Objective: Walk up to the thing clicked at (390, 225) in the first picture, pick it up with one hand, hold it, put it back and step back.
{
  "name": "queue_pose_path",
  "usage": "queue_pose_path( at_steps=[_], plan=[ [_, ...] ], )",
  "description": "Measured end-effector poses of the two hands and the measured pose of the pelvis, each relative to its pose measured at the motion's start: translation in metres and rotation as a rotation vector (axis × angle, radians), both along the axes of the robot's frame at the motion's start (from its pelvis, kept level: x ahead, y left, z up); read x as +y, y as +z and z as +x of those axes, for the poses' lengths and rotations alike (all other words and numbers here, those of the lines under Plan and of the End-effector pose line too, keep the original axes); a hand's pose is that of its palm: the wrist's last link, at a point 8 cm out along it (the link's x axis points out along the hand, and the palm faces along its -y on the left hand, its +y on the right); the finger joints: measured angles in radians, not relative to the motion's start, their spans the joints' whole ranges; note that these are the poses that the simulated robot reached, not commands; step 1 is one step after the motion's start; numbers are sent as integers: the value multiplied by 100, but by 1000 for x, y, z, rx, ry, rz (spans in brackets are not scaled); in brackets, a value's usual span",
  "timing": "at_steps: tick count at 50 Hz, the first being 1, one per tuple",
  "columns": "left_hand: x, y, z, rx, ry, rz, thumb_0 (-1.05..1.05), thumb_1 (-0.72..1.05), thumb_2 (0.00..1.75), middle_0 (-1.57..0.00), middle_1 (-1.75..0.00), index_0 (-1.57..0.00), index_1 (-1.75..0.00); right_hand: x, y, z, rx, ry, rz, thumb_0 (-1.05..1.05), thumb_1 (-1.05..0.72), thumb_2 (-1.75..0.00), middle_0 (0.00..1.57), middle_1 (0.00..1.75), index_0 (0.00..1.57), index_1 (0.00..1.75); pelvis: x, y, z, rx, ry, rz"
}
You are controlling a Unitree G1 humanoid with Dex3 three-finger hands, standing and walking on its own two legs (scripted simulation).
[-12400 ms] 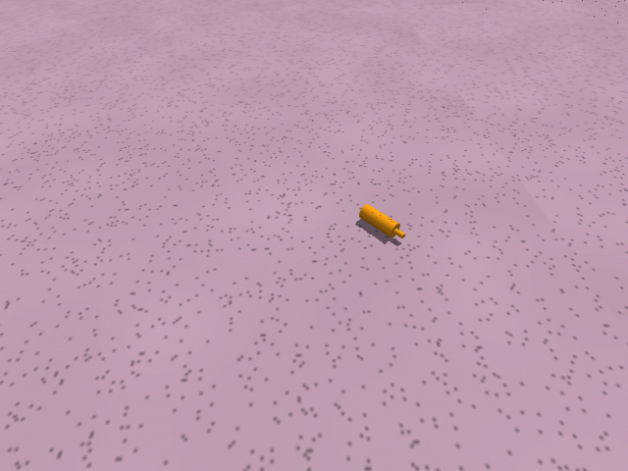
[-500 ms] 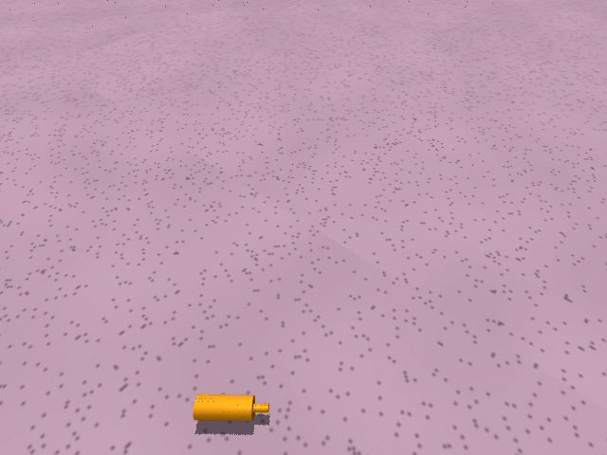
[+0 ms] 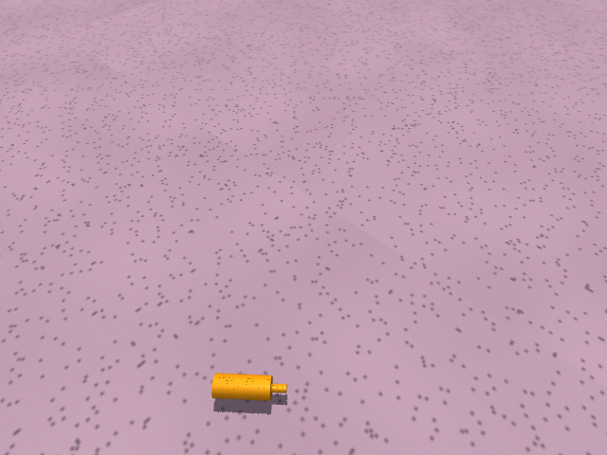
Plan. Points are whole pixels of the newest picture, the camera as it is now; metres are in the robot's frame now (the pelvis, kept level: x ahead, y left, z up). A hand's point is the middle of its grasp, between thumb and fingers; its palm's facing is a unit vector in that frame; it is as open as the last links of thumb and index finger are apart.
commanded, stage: walk up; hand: left
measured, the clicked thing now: (250, 387) +0.42 +0.19 -0.73
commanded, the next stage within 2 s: stand in 1.22 s
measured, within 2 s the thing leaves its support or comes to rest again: neither
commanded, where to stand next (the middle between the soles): +0.04 -0.02 m, yaw -2 degrees
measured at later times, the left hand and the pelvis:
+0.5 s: hand out of the picture +0.11 +0.26 -0.14, palm faces -0.03 -0.95 -0.32, open 7.3 cm; pelvis +0.02 +0.02 +0.01, yaw -2 degrees
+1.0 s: hand out of the picture +0.10 +0.25 -0.14, palm faces -0.05 -0.94 -0.34, open 7.3 cm; pelvis +0.02 +0.00 +0.01, yaw -2 degrees
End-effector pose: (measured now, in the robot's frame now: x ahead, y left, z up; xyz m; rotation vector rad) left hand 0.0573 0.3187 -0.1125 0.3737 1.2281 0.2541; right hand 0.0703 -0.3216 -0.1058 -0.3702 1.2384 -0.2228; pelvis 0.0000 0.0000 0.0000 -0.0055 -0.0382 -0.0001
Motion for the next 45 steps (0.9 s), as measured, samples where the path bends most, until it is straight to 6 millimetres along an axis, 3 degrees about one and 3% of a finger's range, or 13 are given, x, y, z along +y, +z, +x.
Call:
queue_pose_path(
  at_steps=[7, 16, 28, 36, 45],
  plan=[
    [14, -3, 10, 24, -3, -34, 0, 91, 90, -20, -30, -21, -30, 39, 0, 3, -17, -5, 43, 0, -90, -90, 20, 29, 20, 30, 15, 5, 4, -2, -19, 0],
    [0, 1, 24, 22, -19, -76, 0, 91, 90, -21, -30, -21, -30, 60, -5, 25, -74, -16, 95, 0, -90, -90, 20, 30, 20, 30, 21, 9, 11, -18, -29, 5],
    [-14, 7, 45, -24, -33, -91, 0, 91, 90, -21, -30, -21, -30, 38, 6, 33, -93, -26, 52, 0, -90, -90, 20, 30, 20, 30, 15, 14, 16, -11, -34, 9],
    [-17, 8, 46, -19, -39, -84, 0, 91, 90, -21, -30, -21, -30, 24, 8, 21, -77, -46, 35, 0, -90, -90, 20, 29, 20, 30, 9, 15, 15, -11, -37, 8],
    [-22, 7, 39, 6, -35, -81, 0, 91, 90, -21, -30, -21, -30, 22, 2, 2, -27, -61, 49, 0, -90, -90, 20, 29, 20, 30, 3, 15, 15, -5, -40, 7]
  ],
)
